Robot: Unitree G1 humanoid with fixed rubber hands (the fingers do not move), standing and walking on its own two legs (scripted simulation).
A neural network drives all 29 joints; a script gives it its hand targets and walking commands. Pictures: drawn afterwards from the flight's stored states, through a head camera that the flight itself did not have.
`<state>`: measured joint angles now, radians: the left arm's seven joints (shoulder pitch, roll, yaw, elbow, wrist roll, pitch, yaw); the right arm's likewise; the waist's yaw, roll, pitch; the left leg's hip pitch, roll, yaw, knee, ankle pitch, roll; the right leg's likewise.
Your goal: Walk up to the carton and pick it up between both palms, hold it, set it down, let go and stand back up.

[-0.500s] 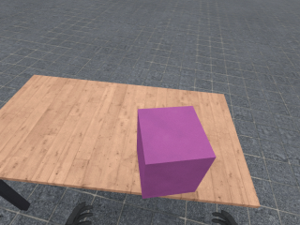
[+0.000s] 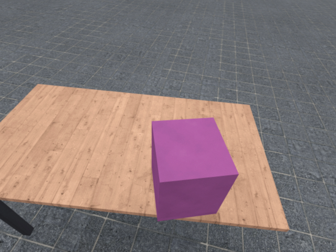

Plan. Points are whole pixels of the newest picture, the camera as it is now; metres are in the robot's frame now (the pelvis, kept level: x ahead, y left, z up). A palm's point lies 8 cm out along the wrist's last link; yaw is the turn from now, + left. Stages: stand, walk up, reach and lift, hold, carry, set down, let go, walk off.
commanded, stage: stand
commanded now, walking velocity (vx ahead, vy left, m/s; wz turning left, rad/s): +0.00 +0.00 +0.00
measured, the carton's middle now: (185, 169) +0.41 -0.02 -0.08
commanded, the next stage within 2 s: none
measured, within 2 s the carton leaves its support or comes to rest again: neither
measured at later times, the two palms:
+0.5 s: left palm out of the picture +0.05 +0.28 -0.13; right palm out of the picture +0.11 -0.30 -0.09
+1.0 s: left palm out of the picture +0.03 +0.28 -0.13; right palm out of the picture +0.10 -0.30 -0.09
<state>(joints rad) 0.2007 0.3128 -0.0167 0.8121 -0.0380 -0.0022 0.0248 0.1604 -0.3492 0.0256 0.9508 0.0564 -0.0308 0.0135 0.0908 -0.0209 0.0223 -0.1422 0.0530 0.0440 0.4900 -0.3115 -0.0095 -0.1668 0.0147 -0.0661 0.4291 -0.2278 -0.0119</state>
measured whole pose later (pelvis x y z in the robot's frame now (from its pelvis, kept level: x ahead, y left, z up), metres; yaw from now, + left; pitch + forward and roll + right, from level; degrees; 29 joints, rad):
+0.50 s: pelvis -0.01 +0.00 +0.00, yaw +0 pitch -2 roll -1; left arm 0.12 0.32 -0.02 1.07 -0.04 -0.02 0.01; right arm 0.16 -0.38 0.03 0.95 0.06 -0.01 0.01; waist 0.09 -0.02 0.02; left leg -0.14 0.05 0.04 0.46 -0.28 -0.01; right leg -0.17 0.01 -0.07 0.40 -0.20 -0.01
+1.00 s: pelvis -0.02 +0.00 +0.00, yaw +0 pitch -3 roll -1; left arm 0.10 0.33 -0.02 1.13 -0.04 -0.02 0.01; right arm 0.16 -0.38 0.03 0.95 0.06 -0.01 0.01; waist 0.09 -0.02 0.02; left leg -0.14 0.05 0.04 0.45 -0.25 -0.01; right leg -0.16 0.01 -0.07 0.38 -0.17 -0.02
